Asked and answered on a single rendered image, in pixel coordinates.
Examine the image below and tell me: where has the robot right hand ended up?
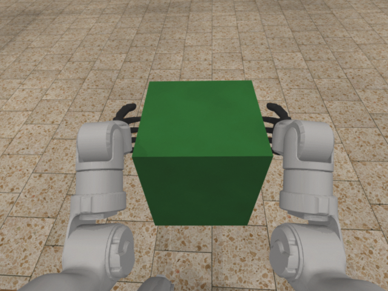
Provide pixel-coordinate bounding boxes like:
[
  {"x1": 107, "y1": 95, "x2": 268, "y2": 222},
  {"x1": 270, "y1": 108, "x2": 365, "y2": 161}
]
[{"x1": 262, "y1": 103, "x2": 291, "y2": 155}]

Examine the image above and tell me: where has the left robot upper arm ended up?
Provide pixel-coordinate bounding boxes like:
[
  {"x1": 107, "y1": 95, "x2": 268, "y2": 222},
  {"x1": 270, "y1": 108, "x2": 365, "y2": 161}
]
[{"x1": 17, "y1": 223, "x2": 135, "y2": 291}]

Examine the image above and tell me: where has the carton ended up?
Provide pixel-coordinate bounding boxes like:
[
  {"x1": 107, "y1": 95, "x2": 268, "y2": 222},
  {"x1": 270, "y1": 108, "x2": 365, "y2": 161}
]
[{"x1": 132, "y1": 80, "x2": 273, "y2": 226}]

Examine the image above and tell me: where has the right robot forearm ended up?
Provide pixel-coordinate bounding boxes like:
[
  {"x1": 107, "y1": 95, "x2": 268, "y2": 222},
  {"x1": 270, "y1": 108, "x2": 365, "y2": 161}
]
[{"x1": 272, "y1": 119, "x2": 346, "y2": 257}]

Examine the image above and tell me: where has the robot left thigh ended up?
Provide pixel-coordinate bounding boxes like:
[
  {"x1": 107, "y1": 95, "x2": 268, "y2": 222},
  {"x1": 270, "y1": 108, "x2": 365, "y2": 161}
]
[{"x1": 137, "y1": 276, "x2": 174, "y2": 291}]

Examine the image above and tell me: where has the left robot forearm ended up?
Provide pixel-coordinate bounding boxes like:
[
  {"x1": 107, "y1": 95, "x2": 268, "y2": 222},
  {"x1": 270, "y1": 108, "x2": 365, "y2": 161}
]
[{"x1": 62, "y1": 120, "x2": 132, "y2": 260}]

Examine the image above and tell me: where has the right robot upper arm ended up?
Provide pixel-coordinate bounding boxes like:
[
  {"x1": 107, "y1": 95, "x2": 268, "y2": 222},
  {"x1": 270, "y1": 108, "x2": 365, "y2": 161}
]
[{"x1": 269, "y1": 222, "x2": 386, "y2": 291}]

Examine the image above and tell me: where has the robot left hand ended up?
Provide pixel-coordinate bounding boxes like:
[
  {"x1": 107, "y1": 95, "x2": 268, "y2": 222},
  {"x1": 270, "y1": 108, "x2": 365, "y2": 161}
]
[{"x1": 113, "y1": 103, "x2": 141, "y2": 153}]

